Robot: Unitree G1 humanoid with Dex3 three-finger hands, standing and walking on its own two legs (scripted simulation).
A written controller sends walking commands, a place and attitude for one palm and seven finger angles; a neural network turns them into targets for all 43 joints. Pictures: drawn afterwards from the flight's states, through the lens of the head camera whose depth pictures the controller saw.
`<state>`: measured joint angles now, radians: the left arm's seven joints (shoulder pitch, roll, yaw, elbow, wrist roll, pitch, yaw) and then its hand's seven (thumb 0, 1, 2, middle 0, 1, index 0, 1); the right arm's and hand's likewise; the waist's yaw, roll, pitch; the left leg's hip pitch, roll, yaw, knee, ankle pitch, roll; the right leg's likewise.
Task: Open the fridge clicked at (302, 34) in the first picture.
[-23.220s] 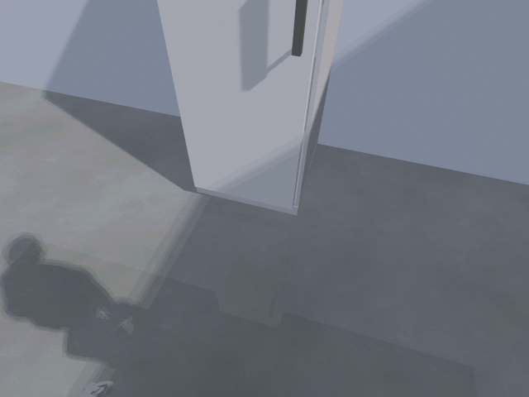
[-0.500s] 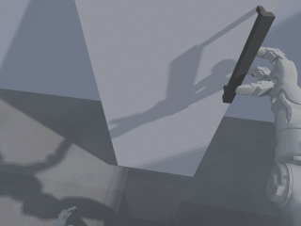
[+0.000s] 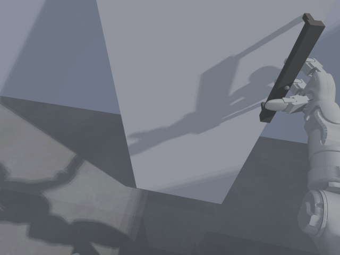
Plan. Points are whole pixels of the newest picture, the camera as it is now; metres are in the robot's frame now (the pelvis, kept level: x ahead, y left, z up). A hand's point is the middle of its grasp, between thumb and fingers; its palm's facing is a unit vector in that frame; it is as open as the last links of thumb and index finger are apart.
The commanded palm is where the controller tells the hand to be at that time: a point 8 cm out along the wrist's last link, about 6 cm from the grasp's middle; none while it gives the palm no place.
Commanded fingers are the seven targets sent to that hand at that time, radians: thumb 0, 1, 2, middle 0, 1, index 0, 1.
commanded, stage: slide the fingers in behind the handle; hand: right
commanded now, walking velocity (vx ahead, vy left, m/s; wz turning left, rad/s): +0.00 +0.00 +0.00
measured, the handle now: (283, 74) +0.50 -0.20 +0.20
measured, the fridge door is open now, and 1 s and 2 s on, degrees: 0 0 0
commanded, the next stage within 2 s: grip the handle and tug to test in 0.66 s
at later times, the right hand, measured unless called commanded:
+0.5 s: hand (281, 88) +0.45 -0.18 +0.20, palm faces +0.10 +0.99 -0.01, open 14.0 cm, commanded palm +0.42 -0.23 +0.20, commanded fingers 0.00 0.50 -0.30 0.30 1.20 0.30 1.20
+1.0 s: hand (277, 84) +0.45 -0.18 +0.21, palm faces +0.10 +1.00 +0.01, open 12.6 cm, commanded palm +0.42 -0.23 +0.20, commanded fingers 0.00 -0.11 -0.56 0.37 1.29 0.37 1.29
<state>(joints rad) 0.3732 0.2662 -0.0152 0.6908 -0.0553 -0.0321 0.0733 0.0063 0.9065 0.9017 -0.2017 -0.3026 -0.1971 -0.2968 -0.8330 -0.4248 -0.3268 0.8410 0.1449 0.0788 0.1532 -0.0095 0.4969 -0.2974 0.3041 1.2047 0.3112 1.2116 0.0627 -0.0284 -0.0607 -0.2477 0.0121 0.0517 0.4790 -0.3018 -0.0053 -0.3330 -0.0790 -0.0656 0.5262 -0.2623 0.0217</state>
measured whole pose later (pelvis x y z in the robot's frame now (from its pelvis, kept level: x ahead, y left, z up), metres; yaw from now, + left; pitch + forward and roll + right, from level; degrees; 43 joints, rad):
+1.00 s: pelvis -0.01 +0.00 +0.00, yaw +0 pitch +4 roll +1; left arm 0.35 0.26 -0.02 0.71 -0.05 -0.05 0.07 0.01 0.91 0.90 -0.20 -0.30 -0.20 -0.30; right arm -0.87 -0.36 -0.29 0.86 0.13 0.06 0.09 -0.01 0.29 -0.39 0.32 1.23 0.32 1.23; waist 0.06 -0.03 -0.06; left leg -0.24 0.02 0.05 0.47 -0.29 -0.01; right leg -0.33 -0.07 -0.06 0.51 -0.24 0.02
